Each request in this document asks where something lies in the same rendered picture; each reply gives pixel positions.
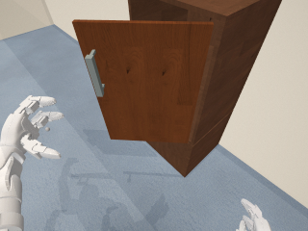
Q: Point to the left robot forearm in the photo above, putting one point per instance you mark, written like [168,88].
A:
[11,165]

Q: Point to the handle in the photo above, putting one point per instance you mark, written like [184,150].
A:
[94,74]

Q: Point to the cupboard door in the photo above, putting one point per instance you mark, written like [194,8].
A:
[152,71]

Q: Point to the left robot hand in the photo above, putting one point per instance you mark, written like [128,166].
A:
[17,126]

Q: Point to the right robot hand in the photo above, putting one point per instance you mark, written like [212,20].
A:
[256,222]

